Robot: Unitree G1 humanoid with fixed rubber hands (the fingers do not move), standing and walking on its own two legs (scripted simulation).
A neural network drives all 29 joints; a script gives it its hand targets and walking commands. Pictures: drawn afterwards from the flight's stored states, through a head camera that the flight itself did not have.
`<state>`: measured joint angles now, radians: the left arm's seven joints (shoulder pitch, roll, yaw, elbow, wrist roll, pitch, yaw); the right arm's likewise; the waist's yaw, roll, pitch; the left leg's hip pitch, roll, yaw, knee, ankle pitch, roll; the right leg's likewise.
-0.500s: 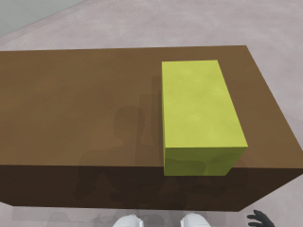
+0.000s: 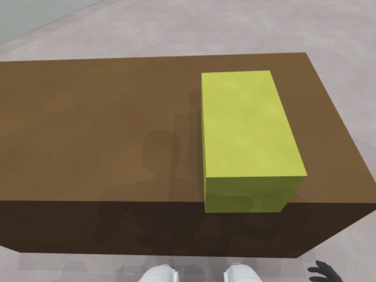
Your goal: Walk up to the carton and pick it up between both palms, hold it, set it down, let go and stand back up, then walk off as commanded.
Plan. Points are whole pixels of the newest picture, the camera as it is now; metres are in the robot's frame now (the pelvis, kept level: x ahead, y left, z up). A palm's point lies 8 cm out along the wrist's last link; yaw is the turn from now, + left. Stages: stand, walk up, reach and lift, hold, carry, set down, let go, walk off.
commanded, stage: walk up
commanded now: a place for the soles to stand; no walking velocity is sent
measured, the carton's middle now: (238, 138) +0.44 -0.12 +0.02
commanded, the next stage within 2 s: none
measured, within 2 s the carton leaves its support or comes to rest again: neither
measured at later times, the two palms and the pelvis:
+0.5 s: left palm out of the picture +0.03 +0.32 -0.10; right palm out of the picture +0.09 -0.29 -0.11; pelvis +0.00 +0.00 +0.00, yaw +0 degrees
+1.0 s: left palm out of the picture +0.05 +0.37 -0.10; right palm out of the picture +0.10 -0.23 -0.10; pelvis +0.00 +0.06 +0.00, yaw +1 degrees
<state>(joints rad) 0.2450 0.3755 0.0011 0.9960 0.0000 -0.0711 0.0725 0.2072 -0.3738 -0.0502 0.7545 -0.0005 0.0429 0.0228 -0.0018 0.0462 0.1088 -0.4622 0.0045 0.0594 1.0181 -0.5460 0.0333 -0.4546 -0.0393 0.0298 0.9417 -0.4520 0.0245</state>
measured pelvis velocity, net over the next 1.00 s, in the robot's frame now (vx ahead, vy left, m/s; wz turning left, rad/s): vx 0.00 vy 0.06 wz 0.02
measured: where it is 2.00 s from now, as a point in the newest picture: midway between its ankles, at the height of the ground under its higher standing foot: outside the picture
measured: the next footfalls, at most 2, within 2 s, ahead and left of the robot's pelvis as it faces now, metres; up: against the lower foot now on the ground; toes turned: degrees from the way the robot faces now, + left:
right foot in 0.44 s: +0.06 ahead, -0.12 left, +0.00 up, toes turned -1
left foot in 0.74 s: +0.06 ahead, +0.18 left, +0.00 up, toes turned +4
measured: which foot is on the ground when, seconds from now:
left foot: down 0.00-0.46, up 0.48-0.72, down 0.74-1.00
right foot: down 0.00-0.14, up 0.16-0.42, down 0.44-0.78, up 0.80-1.00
